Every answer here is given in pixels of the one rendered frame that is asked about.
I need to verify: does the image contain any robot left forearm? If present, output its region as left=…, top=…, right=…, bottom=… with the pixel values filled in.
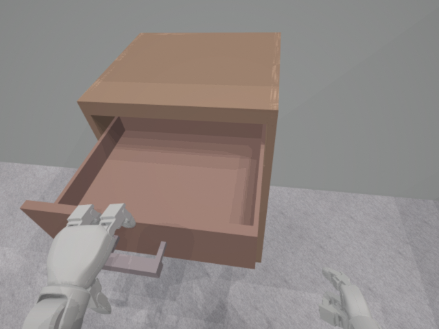
left=22, top=284, right=91, bottom=329

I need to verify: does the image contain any robot right hand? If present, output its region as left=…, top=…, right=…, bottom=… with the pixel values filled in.
left=318, top=267, right=372, bottom=329

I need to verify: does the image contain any robot left hand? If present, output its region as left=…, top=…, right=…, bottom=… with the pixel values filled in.
left=47, top=203, right=136, bottom=314

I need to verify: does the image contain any cabinet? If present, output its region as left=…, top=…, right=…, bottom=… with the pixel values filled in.
left=77, top=32, right=281, bottom=263

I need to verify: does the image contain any handle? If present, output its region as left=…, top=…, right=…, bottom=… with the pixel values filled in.
left=102, top=235, right=167, bottom=278

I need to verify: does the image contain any drawer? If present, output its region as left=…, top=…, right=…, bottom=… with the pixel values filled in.
left=20, top=117, right=266, bottom=269

